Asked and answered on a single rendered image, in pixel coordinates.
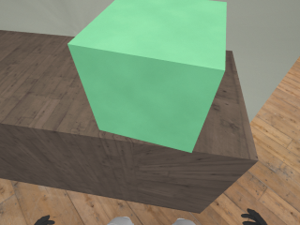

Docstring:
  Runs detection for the robot right hand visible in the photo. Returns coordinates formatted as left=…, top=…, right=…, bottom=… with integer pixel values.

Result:
left=241, top=208, right=267, bottom=225

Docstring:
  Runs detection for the carton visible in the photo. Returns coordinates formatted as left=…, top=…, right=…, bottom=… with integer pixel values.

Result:
left=67, top=0, right=227, bottom=153

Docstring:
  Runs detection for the robot left hand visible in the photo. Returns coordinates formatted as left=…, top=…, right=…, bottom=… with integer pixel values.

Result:
left=34, top=215, right=55, bottom=225

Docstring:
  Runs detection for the pedestal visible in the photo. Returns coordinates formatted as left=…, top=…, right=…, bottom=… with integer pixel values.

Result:
left=0, top=30, right=259, bottom=214

